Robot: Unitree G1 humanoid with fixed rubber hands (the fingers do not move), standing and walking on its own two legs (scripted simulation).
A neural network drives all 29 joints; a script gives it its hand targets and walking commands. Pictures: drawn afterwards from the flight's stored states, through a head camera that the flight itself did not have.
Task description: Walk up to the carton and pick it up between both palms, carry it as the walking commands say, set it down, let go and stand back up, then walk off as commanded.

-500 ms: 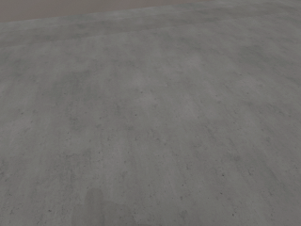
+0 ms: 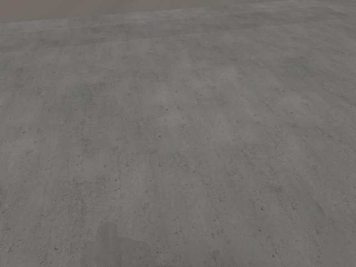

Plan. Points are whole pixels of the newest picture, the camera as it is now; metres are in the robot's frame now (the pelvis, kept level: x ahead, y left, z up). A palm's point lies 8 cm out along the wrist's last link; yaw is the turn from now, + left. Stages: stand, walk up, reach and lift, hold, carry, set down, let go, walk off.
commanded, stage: stand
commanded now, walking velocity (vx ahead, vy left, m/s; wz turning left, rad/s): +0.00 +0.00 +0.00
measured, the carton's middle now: out of the picture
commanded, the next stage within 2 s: none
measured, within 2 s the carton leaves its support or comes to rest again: neither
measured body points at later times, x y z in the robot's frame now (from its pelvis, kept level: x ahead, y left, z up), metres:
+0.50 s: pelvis +0.01 +0.00 +0.00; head +0.02 +0.01 +0.45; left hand -0.03 +0.21 -0.17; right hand -0.03 -0.21 -0.16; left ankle +0.01 +0.06 -0.75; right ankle -0.03 -0.12 -0.75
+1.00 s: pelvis +0.02 +0.01 +0.00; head +0.03 +0.01 +0.45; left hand -0.03 +0.21 -0.17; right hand -0.02 -0.20 -0.16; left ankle +0.01 +0.06 -0.75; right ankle -0.03 -0.12 -0.75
